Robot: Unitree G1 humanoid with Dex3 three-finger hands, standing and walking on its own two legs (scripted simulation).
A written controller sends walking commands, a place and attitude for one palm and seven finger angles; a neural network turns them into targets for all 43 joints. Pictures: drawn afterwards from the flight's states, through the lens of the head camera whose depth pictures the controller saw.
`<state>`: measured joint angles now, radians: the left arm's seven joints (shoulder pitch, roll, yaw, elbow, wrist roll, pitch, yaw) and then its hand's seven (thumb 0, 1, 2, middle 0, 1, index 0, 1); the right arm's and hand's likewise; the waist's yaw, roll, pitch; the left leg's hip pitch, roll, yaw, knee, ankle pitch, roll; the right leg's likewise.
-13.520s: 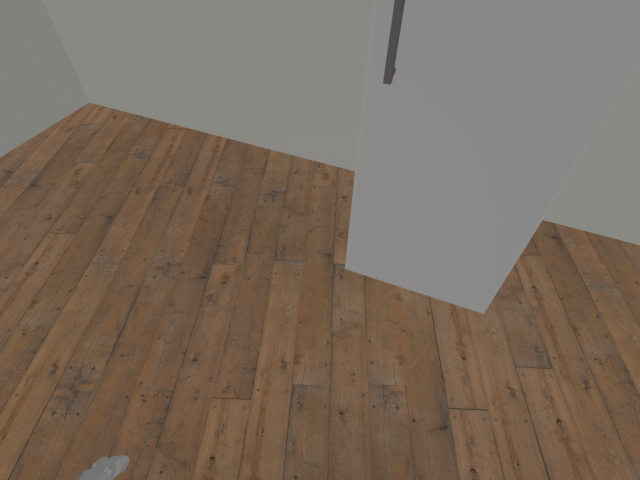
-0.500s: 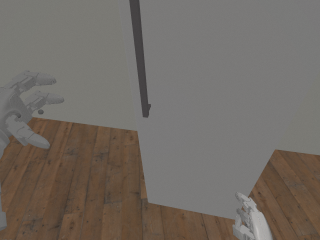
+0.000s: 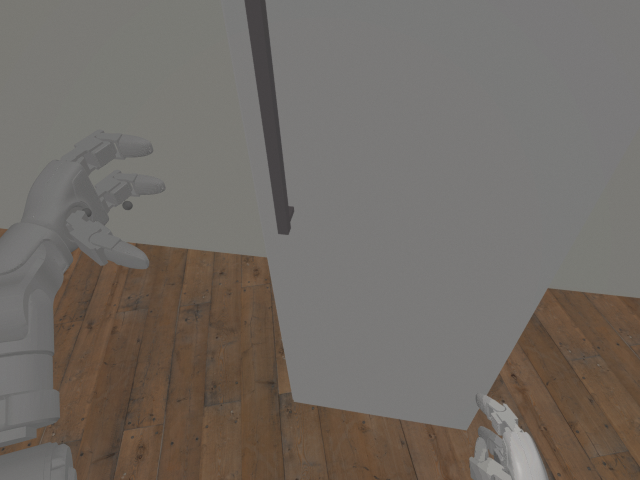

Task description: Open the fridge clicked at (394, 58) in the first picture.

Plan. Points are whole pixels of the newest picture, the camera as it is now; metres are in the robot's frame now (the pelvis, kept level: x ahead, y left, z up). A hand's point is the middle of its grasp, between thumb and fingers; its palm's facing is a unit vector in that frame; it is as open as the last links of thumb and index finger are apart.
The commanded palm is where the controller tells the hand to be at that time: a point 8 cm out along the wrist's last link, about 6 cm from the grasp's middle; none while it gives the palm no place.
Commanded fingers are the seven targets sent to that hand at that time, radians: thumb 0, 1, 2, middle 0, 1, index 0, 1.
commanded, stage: move the hooked fingers beside the handle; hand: left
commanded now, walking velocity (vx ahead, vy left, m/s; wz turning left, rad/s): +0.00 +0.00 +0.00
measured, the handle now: (272, 102) +0.49 +0.11 +0.27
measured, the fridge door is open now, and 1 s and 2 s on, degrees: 0 0 0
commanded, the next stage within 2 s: none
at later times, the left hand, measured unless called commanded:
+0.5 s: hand (177, 186) +0.37 +0.21 +0.22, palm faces -0.02 -1.00 -0.06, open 14.0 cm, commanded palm +0.35 +0.25 +0.23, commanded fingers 0.00 -0.50 0.30 -0.30 -1.20 -0.30 -1.20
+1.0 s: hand (218, 162) +0.42 +0.17 +0.23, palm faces -0.05 -1.00 -0.02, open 14.0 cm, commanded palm +0.40 +0.22 +0.22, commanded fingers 0.00 -0.50 0.30 -0.30 -1.20 -0.30 -1.20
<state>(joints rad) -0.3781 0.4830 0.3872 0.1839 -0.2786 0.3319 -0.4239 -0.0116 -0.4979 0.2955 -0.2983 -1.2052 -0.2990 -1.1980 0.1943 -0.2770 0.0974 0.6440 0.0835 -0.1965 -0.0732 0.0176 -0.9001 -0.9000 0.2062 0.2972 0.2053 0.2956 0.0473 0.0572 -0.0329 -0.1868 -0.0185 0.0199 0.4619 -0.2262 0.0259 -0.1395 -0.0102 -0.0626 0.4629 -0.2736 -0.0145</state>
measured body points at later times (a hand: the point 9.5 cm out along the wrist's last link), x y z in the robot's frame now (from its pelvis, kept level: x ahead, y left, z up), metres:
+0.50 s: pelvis +0.01 -0.01 +0.00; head -0.02 -0.03 +0.45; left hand +0.36 +0.26 +0.23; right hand +0.19 -0.24 -0.08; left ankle +0.02 +0.10 -0.74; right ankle -0.01 -0.11 -0.74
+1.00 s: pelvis +0.01 -0.01 +0.00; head +0.00 -0.03 +0.45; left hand +0.41 +0.23 +0.23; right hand +0.15 -0.26 -0.10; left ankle +0.02 +0.10 -0.74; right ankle -0.01 -0.11 -0.74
